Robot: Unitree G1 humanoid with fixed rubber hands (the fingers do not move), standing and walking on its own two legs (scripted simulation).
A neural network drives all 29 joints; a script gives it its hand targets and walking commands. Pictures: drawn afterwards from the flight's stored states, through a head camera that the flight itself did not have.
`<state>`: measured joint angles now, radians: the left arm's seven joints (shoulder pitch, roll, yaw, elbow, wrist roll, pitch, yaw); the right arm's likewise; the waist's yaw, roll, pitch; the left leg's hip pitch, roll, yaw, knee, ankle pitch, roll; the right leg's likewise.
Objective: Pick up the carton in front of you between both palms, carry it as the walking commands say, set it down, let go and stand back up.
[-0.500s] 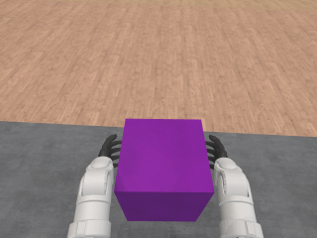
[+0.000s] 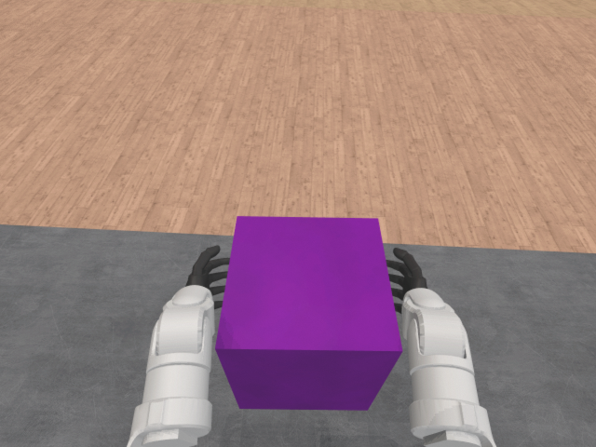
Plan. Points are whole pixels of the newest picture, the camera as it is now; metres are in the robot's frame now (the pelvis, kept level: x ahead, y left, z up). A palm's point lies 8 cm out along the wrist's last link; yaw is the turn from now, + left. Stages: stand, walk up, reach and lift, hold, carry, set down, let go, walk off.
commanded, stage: hold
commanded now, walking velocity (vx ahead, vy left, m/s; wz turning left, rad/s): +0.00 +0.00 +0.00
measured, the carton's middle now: (305, 318) +0.30 +0.00 -0.02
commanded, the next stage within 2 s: carry in 0.66 s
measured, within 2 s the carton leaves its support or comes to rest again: neither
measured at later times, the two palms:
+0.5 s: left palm (199, 297) +0.29 +0.15 +0.05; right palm (412, 299) +0.29 -0.15 +0.05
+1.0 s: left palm (218, 244) +0.35 +0.13 +0.09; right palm (424, 250) +0.35 -0.17 +0.09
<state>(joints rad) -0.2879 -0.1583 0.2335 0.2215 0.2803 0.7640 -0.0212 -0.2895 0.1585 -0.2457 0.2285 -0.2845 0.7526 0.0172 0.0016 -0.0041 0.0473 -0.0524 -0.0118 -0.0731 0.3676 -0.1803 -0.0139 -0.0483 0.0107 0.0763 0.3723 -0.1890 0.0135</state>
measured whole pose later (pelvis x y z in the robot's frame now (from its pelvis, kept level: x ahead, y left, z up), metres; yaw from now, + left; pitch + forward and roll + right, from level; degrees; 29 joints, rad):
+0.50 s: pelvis +0.01 +0.00 +0.00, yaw +0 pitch -8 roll +0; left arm -0.24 -0.15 0.19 0.18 0.27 0.78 -0.02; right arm -0.24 0.15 -0.20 0.19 -0.27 0.77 0.01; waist 0.00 -0.01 0.04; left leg -0.03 -0.01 -0.07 0.34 -0.18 -0.01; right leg -0.03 0.01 0.08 0.35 -0.19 0.01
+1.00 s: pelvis +0.08 -0.02 -0.01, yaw +1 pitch +5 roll +0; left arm -0.15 -0.13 0.08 -0.18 0.14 0.97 0.06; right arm -0.12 0.13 -0.12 -0.22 -0.14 0.98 -0.06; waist 0.00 0.00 -0.20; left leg -0.35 0.04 0.02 0.71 -0.46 0.00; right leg -0.24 -0.01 -0.04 0.51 -0.35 0.00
